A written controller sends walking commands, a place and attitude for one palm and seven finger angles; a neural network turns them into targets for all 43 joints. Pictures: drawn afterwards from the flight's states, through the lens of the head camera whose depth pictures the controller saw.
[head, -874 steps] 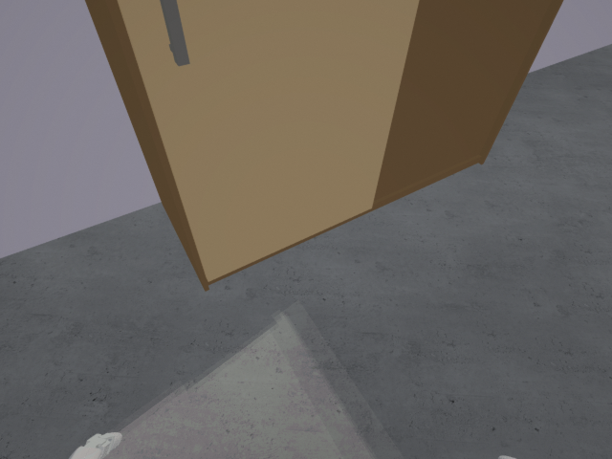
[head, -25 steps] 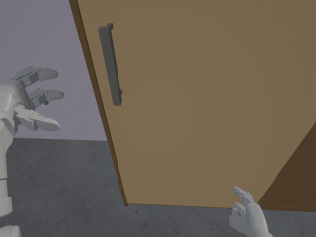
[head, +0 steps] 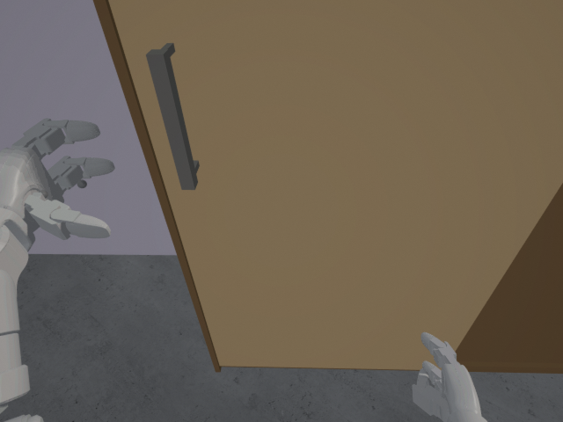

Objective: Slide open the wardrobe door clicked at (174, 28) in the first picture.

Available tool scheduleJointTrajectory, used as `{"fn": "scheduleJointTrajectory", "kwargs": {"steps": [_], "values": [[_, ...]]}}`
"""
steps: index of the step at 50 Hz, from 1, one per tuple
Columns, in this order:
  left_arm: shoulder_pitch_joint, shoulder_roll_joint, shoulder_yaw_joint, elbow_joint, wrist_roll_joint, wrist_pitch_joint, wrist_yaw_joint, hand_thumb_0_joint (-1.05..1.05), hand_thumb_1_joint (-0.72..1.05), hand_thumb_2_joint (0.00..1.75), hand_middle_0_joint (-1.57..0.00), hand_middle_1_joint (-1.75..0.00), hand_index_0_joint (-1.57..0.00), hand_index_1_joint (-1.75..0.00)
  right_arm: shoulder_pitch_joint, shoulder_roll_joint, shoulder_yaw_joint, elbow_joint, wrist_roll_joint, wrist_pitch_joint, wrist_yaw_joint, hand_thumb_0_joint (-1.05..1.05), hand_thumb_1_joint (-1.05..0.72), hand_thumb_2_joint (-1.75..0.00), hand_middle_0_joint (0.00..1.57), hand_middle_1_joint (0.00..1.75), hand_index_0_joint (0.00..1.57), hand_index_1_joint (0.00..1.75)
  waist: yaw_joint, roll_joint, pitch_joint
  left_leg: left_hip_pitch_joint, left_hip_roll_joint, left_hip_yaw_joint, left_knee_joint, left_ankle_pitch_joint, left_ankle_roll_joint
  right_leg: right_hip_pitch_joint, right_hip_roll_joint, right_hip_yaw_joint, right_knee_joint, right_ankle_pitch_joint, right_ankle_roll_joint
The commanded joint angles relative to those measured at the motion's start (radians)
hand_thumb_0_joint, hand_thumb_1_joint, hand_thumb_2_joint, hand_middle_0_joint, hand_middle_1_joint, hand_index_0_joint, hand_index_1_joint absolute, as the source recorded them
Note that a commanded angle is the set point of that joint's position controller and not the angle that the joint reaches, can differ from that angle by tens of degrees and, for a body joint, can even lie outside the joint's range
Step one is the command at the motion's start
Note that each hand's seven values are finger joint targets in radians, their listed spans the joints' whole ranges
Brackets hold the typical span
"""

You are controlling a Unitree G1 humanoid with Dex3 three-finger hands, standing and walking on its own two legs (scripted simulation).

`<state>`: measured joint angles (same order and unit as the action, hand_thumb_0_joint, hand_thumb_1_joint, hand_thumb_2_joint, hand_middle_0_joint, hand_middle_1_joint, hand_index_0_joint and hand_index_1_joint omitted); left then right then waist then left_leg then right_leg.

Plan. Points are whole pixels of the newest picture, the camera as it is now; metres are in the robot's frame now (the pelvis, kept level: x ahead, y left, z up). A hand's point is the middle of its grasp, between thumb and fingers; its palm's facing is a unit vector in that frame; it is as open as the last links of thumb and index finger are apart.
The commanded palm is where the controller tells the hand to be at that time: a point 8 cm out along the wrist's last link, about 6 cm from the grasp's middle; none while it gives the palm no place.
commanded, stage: move the hooked fingers beside the handle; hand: left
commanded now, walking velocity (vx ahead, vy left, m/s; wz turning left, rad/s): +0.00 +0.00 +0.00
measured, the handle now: (179, 121) +0.49 +0.24 +0.23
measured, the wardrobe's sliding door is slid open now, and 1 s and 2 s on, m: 0.00 0.00 0.00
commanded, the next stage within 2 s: none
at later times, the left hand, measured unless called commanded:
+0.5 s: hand (96, 171) +0.33 +0.29 +0.23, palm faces +0.19 -0.98 -0.05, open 14.0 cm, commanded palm +0.30 +0.33 +0.25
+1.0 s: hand (105, 156) +0.36 +0.29 +0.24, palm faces +0.19 -0.98 -0.03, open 14.0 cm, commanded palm +0.33 +0.34 +0.24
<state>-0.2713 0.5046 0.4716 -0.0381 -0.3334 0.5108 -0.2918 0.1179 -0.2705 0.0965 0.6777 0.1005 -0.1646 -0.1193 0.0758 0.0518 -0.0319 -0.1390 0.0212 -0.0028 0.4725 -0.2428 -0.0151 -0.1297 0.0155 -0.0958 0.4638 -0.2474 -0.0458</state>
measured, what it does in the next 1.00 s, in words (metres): stands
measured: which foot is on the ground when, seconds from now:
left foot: down 0.00-1.00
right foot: down 0.00-1.00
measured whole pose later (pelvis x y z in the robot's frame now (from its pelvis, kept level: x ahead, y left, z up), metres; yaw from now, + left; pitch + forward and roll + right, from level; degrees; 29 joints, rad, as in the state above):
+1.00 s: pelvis +0.02 +0.02 +0.00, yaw +0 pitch -3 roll +0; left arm -0.49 0.51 0.40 0.24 -0.23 0.46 -0.24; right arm 0.17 -0.27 0.08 0.68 0.10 -0.12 -0.12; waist 0.05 0.03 -0.04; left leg -0.16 0.00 0.01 0.46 -0.25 0.01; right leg -0.15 0.00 -0.08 0.44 -0.25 -0.02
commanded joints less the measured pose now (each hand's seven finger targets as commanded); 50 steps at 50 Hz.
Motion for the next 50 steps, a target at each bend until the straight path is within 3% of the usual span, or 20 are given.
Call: {"fn": "scheduleJointTrajectory", "kwargs": {"steps": [1,5,9,11,14,16,18,22,25,28,31,35,36,38,39,40,41,44,46,50], "values": [[-0.380,0.318,0.100,-0.060,0.026,-0.032,0.045,0.00,-0.50,0.30,-0.30,-1.20,-0.30,-1.20,-0.192,-0.131,-0.057,-0.159,-0.002,-0.051,-0.013,0.00,-0.90,-0.90,0.20,0.30,0.20,0.30,-0.005,-0.005,-0.088,-0.033,-0.029,-0.027,-0.021,0.088,0.037,-0.028,-0.060,0.148,-0.121,0.037,0.048],[-0.504,0.285,0.019,-0.117,0.049,-0.062,0.030,0.00,-0.50,0.30,-0.30,-1.20,-0.30,-1.20,-0.190,-0.123,-0.058,-0.179,0.004,-0.058,-0.018,0.00,-0.90,-0.90,0.20,0.30,0.20,0.30,-0.028,0.057,-0.144,0.022,-0.034,-0.029,-0.022,0.108,0.040,-0.032,-0.049,0.134,-0.103,0.068,0.039],[-0.507,0.319,0.064,-0.151,0.024,-0.133,0.001,0.00,-0.50,0.30,-0.30,-1.20,-0.30,-1.20,-0.167,-0.126,-0.062,-0.182,-0.002,-0.067,-0.027,0.00,-0.90,-0.90,0.20,0.30,0.20,0.30,-0.024,0.002,-0.227,0.068,-0.034,-0.034,-0.025,0.181,0.048,0.022,-0.034,0.101,-0.072,0.197,0.036],[-0.475,0.320,0.074,-0.123,0.016,-0.142,-0.004,0.00,-0.50,0.30,-0.30,-1.20,-0.30,-1.20,-0.164,-0.127,-0.063,-0.178,-0.004,-0.069,-0.028,0.00,-0.90,-0.90,0.20,0.30,0.20,0.30,-0.016,0.007,-0.222,0.064,-0.033,-0.029,-0.024,0.190,0.046,0.024,-0.034,0.098,-0.069,0.208,0.033],[-0.457,0.298,0.065,-0.022,0.022,-0.102,0.007,0.00,-0.50,0.30,-0.30,-1.20,-0.30,-1.20,-0.149,-0.127,-0.062,-0.168,0.000,-0.062,-0.022,0.00,-0.90,-0.90,0.20,0.30,0.20,0.30,-0.012,0.001,-0.168,0.026,-0.034,-0.035,-0.042,0.170,0.043,-0.005,-0.030,0.077,-0.070,0.178,0.029],[-0.398,0.333,0.103,0.003,0.032,-0.069,0.022,0.00,-0.50,0.30,-0.30,-1.20,-0.30,-1.20,-0.147,-0.136,-0.066,-0.170,0.000,-0.054,-0.015,0.00,-0.90,-0.90,0.20,0.30,0.20,0.30,0.009,0.009,-0.170,0.012,-0.034,-0.029,-0.041,0.196,0.042,0.011,-0.030,0.069,-0.062,0.200,0.023],[-0.429,0.289,0.059,-0.025,0.043,-0.050,0.031,0.00,-0.50,0.30,-0.30,-1.20,-0.30,-1.20,-0.152,-0.124,-0.063,-0.187,0.002,-0.052,-0.011,0.00,-0.90,-0.90,0.20,0.30,0.20,0.30,0.001,0.027,-0.184,0.028,-0.034,-0.029,-0.044,0.217,0.042,0.003,-0.027,0.060,-0.053,0.221,0.023],[-0.498,0.288,0.048,-0.138,0.046,-0.089,0.041,0.00,-0.50,0.30,-0.30,-1.20,-0.30,-1.20,-0.143,-0.126,-0.069,-0.198,-0.001,-0.053,-0.008,0.00,-0.90,-0.90,0.20,0.30,0.20,0.30,-0.012,0.026,-0.245,0.082,-0.026,-0.035,-0.041,0.267,0.042,0.015,-0.017,0.055,-0.045,0.264,0.018],[-0.541,0.262,0.026,-0.141,0.041,-0.122,0.043,0.00,-0.50,0.30,-0.30,-1.20,-0.30,-1.20,-0.136,-0.123,-0.066,-0.190,-0.002,-0.054,-0.016,0.00,-0.90,-0.90,0.20,0.30,0.20,0.30,-0.028,0.016,-0.227,0.099,-0.026,-0.039,-0.049,0.248,0.040,-0.010,-0.006,0.047,-0.052,0.231,0.018],[-0.554,0.227,-0.005,-0.111,0.052,-0.124,0.056,0.00,-0.50,0.30,-0.30,-1.20,-0.30,-1.20,-0.131,-0.120,-0.065,-0.177,-0.005,-0.054,-0.018,0.00,-0.90,-0.90,0.20,0.30,0.20,0.30,-0.027,0.060,-0.213,0.102,-0.024,-0.044,-0.059,0.255,0.033,-0.016,-0.006,0.044,-0.055,0.219,0.011],[-0.541,0.247,0.002,-0.024,0.066,-0.091,0.068,0.00,-0.50,0.30,-0.30,-1.20,-0.30,-1.20,-0.121,-0.131,-0.068,-0.154,-0.005,-0.042,-0.019,0.00,-0.90,-0.90,0.20,0.30,0.20,0.30,-0.026,0.038,-0.174,0.072,-0.024,-0.044,-0.065,0.229,0.032,-0.025,-0.007,0.042,-0.068,0.189,0.008],[-0.554,0.238,-0.010,-0.013,0.079,-0.064,0.071,0.00,-0.50,0.30,-0.30,-1.20,-0.30,-1.20,-0.123,-0.123,-0.065,-0.169,-0.001,-0.030,-0.014,0.00,-0.90,-0.90,0.20,0.30,0.20,0.30,-0.023,0.034,-0.211,0.077,-0.024,-0.046,-0.069,0.259,0.029,-0.007,-0.008,0.036,-0.062,0.215,0.008],[-0.550,0.255,0.005,-0.011,0.075,-0.071,0.073,0.00,-0.50,0.30,-0.30,-1.20,-0.30,-1.20,-0.119,-0.130,-0.068,-0.164,-0.005,-0.028,-0.012,0.00,-0.90,-0.90,0.20,0.30,0.20,0.30,-0.021,0.008,-0.222,0.080,-0.023,-0.044,-0.063,0.276,0.031,0.004,-0.008,0.038,-0.062,0.235,0.007],[-0.582,0.240,-0.004,-0.039,0.070,-0.087,0.068,0.00,-0.50,0.30,-0.30,-1.20,-0.30,-1.20,-0.121,-0.122,-0.066,-0.175,-0.003,-0.026,-0.011,0.00,-0.90,-0.90,0.20,0.30,0.20,0.30,-0.026,0.017,-0.249,0.096,-0.023,-0.040,-0.059,0.304,0.033,0.016,-0.009,0.041,-0.055,0.271,0.008],[-0.580,0.273,0.029,-0.029,0.070,-0.096,0.071,0.00,-0.50,0.30,-0.30,-1.20,-0.30,-1.20,-0.114,-0.126,-0.069,-0.173,-0.005,-0.024,-0.011,0.00,-0.90,-0.90,0.20,0.30,0.20,0.30,-0.023,0.002,-0.257,0.092,-0.023,-0.042,-0.059,0.302,0.032,0.020,-0.007,0.038,-0.055,0.271,0.009],[-0.591,0.262,0.018,-0.017,0.068,-0.104,0.068,0.00,-0.50,0.30,-0.30,-1.20,-0.30,-1.20,-0.114,-0.125,-0.068,-0.173,-0.005,-0.023,-0.010,0.00,-0.90,-0.90,0.20,0.30,0.20,0.30,-0.027,0.004,-0.245,0.088,-0.024,-0.038,-0.061,0.289,0.034,0.013,-0.007,0.042,-0.059,0.265,0.010],[-0.583,0.291,0.043,-0.013,0.067,-0.118,0.071,0.00,-0.50,0.30,-0.30,-1.20,-0.30,-1.20,-0.106,-0.130,-0.071,-0.166,-0.007,-0.020,-0.011,0.00,-0.90,-0.90,0.20,0.30,0.20,0.30,-0.026,-0.011,-0.241,0.088,-0.020,-0.038,-0.059,0.299,0.034,0.020,-0.006,0.042,-0.059,0.272,0.007],[-0.606,0.244,-0.008,0.029,0.078,-0.121,0.066,0.00,-0.50,0.30,-0.30,-1.20,-0.30,-1.20,-0.103,-0.124,-0.069,-0.166,-0.002,-0.018,-0.011,0.00,-0.90,-0.90,0.20,0.30,0.20,0.30,-0.038,0.027,-0.208,0.075,-0.023,-0.032,-0.063,0.269,0.034,-0.008,-0.009,0.045,-0.066,0.247,0.010],[-0.617,0.255,-0.017,0.074,0.086,-0.117,0.063,0.00,-0.50,0.30,-0.30,-1.20,-0.30,-1.20,-0.093,-0.132,-0.074,-0.153,0.000,-0.014,-0.013,0.00,-0.90,-0.90,0.20,0.30,0.20,0.30,-0.047,0.025,-0.176,0.065,-0.020,-0.029,-0.062,0.237,0.036,-0.030,-0.008,0.049,-0.079,0.215,0.009],[-0.678,0.296,-0.007,0.133,0.093,-0.116,0.052,0.00,-0.50,0.30,-0.30,-1.20,-0.30,-1.20,-0.074,-0.140,-0.077,-0.148,0.003,-0.010,-0.018,0.00,-0.90,-0.90,0.20,0.30,0.20,0.30,-0.057,0.019,-0.185,0.049,-0.025,-0.033,-0.064,0.205,0.041,-0.035,-0.013,0.056,-0.085,0.196,0.012]]}}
